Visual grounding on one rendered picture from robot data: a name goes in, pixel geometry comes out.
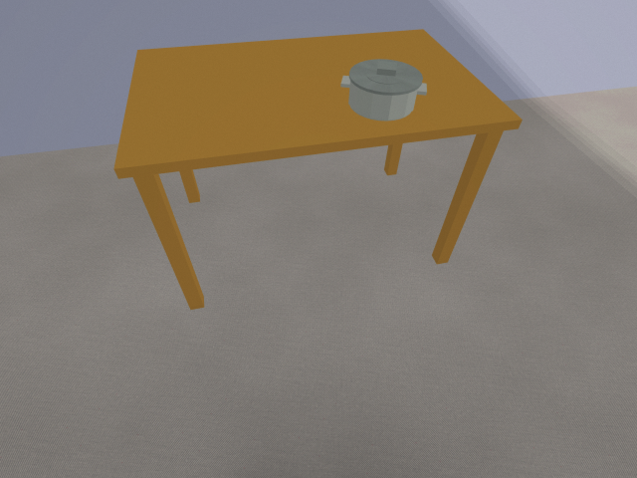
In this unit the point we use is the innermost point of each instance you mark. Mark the table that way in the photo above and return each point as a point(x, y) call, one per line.
point(213, 105)

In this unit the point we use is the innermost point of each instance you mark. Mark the knob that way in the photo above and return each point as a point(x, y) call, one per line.
point(386, 68)

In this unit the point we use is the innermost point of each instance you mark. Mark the pot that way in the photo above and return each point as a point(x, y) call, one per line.
point(381, 107)

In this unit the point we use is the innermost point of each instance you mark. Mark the lid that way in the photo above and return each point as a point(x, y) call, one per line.
point(407, 79)

